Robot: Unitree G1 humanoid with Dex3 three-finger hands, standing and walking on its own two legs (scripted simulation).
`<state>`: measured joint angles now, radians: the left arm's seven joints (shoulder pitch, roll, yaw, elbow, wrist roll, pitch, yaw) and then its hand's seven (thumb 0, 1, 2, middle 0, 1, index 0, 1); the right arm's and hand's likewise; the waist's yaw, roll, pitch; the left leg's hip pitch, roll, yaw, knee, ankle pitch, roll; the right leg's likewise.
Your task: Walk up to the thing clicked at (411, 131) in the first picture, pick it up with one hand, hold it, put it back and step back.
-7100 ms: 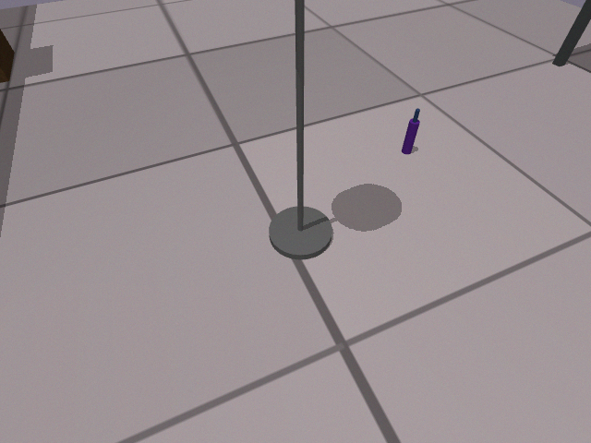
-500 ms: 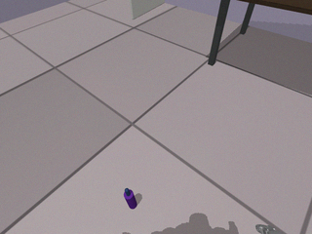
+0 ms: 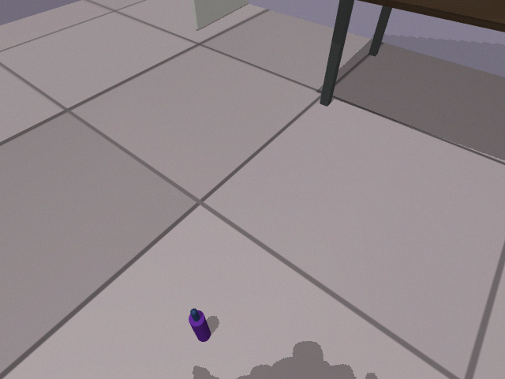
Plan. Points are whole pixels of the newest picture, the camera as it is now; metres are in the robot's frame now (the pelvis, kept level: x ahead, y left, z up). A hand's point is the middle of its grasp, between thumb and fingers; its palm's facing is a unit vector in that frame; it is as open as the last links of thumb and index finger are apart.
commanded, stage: walk up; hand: left
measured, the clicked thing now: (199, 323) +0.39 +0.20 -0.65
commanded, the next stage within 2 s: stand in 0.32 s
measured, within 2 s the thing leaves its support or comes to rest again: neither
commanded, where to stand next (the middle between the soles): +0.05 -0.01 m, yaw -1 degrees
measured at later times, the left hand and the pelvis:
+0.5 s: hand out of the picture +0.08 +0.25 -0.16, palm faces -0.01 -0.94 -0.33, open 7.3 cm; pelvis +0.01 +0.00 +0.00, yaw +0 degrees
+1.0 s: hand out of the picture +0.11 +0.26 -0.15, palm faces -0.01 -0.94 -0.35, open 7.3 cm; pelvis +0.03 +0.00 +0.00, yaw +0 degrees
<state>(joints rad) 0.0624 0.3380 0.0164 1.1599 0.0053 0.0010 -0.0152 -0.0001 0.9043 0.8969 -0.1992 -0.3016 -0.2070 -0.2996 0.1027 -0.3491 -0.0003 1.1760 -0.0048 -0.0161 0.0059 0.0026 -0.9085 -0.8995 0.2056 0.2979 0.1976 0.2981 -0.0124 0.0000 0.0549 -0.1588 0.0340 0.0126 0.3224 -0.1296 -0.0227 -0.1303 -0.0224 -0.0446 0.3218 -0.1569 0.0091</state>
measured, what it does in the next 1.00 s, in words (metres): stands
